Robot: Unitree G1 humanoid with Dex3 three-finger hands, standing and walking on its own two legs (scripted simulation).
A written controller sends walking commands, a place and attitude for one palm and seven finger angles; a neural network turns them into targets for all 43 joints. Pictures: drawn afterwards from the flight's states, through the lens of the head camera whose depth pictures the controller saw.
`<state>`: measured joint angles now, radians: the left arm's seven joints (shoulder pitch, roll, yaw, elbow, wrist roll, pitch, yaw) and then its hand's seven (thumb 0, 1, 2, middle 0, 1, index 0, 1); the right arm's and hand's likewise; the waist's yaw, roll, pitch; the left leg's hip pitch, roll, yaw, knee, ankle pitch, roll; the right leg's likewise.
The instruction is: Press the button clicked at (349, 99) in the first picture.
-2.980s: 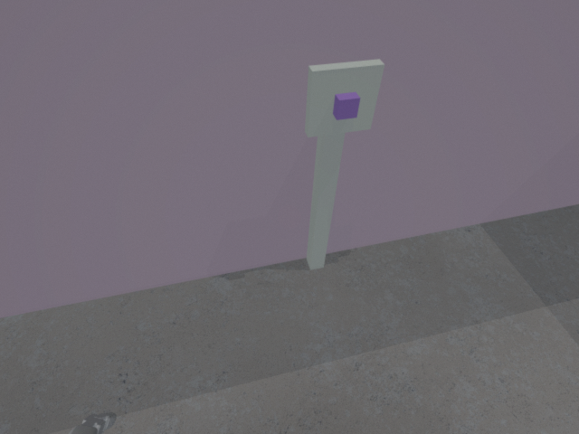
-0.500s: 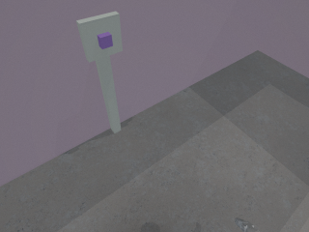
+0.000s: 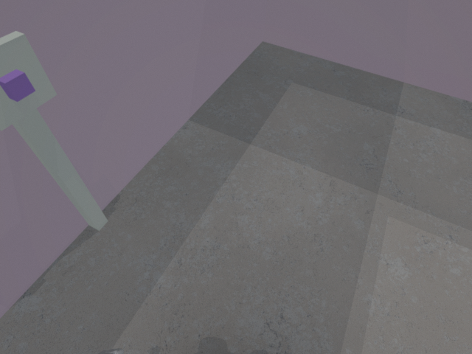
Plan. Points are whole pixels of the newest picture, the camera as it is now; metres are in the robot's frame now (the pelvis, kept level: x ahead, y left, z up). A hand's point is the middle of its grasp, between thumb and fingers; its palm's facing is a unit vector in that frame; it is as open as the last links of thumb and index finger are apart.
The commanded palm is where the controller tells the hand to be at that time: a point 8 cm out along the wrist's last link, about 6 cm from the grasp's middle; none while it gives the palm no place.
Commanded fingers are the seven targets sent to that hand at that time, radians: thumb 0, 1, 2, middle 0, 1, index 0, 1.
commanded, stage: walk to a spot facing it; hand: left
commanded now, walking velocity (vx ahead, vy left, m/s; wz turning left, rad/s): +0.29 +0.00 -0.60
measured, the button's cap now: (15, 85) +0.70 +0.58 +0.02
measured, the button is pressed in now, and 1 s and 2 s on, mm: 0 0 0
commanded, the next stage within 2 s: turn to face it in 1.46 s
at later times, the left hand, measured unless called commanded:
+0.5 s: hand out of the picture +0.14 +0.19 -0.20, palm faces -0.15 -0.98 -0.17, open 7.4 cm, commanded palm none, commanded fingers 0.00 0.90 0.90 -0.20 -0.30 -0.20 -0.30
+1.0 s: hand (201, 197) +0.51 +0.10 -0.17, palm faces -0.49 -0.86 -0.15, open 7.4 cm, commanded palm none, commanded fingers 0.00 0.90 0.90 -0.20 -0.30 -0.20 -0.30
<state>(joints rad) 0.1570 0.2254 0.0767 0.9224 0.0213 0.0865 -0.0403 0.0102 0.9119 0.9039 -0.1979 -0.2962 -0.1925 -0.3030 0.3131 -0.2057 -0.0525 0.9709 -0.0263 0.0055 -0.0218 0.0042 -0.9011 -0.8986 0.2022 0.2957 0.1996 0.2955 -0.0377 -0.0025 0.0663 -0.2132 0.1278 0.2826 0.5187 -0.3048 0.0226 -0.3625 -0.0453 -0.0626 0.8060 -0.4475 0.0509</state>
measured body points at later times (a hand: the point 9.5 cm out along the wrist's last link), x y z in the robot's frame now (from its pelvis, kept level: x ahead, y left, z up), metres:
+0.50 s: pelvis +0.15 +0.00 -0.02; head +0.19 +0.02 +0.43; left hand +0.14 +0.24 -0.18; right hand +0.23 -0.27 -0.13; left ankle +0.28 +0.07 -0.74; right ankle -0.02 -0.13 -0.74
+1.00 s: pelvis +0.34 -0.01 +0.00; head +0.36 -0.01 +0.45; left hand +0.53 +0.15 -0.15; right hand +0.16 -0.16 -0.14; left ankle +0.28 +0.07 -0.74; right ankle +0.35 -0.18 -0.66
